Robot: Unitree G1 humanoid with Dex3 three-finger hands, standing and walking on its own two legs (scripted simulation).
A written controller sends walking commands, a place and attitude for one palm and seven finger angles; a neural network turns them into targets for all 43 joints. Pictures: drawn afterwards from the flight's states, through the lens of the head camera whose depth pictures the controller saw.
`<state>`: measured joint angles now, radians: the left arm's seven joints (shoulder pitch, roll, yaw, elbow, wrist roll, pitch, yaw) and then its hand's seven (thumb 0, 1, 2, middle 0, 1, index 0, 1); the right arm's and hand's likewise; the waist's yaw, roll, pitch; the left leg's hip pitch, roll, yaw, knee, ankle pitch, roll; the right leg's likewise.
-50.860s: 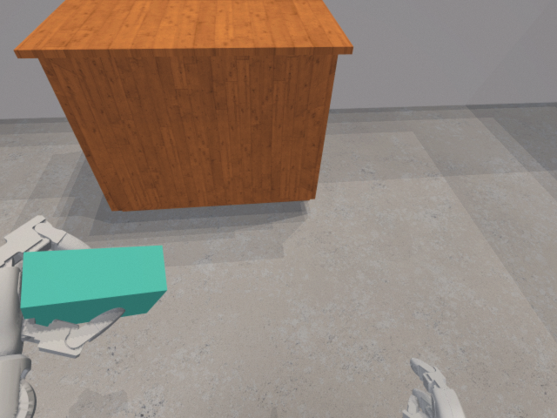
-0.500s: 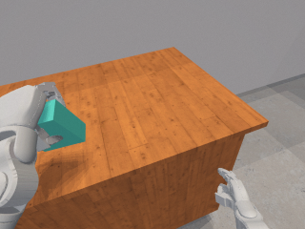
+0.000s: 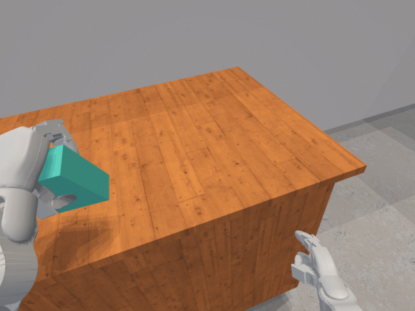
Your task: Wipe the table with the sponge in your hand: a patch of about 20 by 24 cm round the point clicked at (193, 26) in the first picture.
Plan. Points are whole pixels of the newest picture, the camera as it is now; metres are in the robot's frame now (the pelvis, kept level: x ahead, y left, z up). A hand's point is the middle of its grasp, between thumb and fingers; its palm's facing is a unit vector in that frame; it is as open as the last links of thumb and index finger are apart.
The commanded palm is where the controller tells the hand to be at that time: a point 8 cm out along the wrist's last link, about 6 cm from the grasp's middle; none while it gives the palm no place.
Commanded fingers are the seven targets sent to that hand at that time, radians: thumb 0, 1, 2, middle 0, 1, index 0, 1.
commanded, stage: bring the sponge back beside the body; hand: left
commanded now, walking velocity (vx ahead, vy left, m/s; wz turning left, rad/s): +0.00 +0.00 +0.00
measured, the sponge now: (66, 187) +0.22 +0.29 +0.18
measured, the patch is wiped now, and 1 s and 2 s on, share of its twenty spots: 1.00 1.00 1.00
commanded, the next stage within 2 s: step back with the hand held close in 0.40 s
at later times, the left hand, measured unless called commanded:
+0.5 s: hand (56, 177) +0.21 +0.28 +0.22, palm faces +0.39 -0.20 -0.90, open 9.3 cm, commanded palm +0.16 +0.28 +0.27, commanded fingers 0.00 0.10 1.30 -1.20 -1.60 -1.20 -1.60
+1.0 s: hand (47, 155) +0.21 +0.27 +0.27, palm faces +0.54 -0.75 -0.38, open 9.3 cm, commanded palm +0.13 +0.30 +0.27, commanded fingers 0.00 0.10 1.30 -1.20 -1.60 -1.20 -1.60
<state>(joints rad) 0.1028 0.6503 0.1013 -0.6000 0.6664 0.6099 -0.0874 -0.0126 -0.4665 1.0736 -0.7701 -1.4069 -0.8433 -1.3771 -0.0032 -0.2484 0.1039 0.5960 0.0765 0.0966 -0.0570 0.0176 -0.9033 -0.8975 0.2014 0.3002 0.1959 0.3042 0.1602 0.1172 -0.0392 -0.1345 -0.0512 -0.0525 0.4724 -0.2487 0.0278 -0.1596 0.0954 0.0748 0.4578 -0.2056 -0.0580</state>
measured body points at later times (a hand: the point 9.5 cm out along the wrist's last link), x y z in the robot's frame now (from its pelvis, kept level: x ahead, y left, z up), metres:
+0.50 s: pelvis +0.00 +0.00 +0.00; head -0.04 -0.05 +0.45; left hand +0.18 +0.28 +0.27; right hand +0.28 -0.17 -0.05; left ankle +0.01 +0.10 -0.74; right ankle +0.03 -0.08 -0.74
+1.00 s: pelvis -0.02 +0.01 -0.01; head -0.02 +0.01 +0.44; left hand +0.17 +0.30 +0.29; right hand +0.10 -0.24 -0.11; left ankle +0.01 +0.10 -0.74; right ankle +0.03 -0.08 -0.74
